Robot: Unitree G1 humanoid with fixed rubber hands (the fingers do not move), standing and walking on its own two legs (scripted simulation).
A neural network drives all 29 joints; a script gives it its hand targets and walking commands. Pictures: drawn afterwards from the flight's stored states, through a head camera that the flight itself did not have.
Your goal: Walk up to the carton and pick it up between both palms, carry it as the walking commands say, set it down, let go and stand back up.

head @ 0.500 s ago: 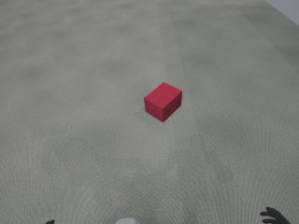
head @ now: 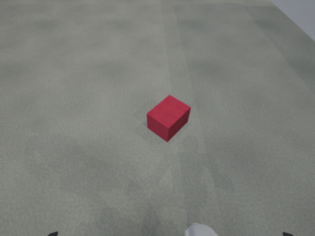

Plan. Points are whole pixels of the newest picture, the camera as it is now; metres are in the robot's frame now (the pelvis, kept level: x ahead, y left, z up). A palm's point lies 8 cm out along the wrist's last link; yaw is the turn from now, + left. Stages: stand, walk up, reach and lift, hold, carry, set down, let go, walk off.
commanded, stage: walk up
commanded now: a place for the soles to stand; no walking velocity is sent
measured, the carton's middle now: (168, 117) +1.02 -0.03 -0.68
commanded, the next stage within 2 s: none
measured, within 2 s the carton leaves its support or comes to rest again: neither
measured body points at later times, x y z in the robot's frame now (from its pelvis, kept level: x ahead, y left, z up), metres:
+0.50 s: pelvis +0.13 -0.07 +0.00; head +0.14 -0.09 +0.45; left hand +0.20 +0.26 -0.08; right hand +0.25 -0.38 -0.11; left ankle +0.17 +0.09 -0.68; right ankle +0.15 -0.16 -0.74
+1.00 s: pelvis +0.27 -0.03 +0.00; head +0.28 -0.02 +0.45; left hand +0.34 +0.29 -0.11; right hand +0.35 -0.35 -0.09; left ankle +0.30 +0.09 -0.74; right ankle +0.36 -0.17 -0.68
